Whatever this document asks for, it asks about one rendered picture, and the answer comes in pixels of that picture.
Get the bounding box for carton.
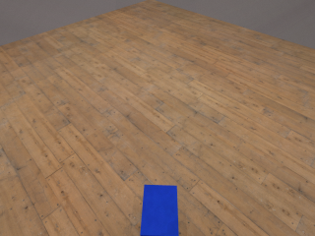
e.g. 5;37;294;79
140;185;179;236

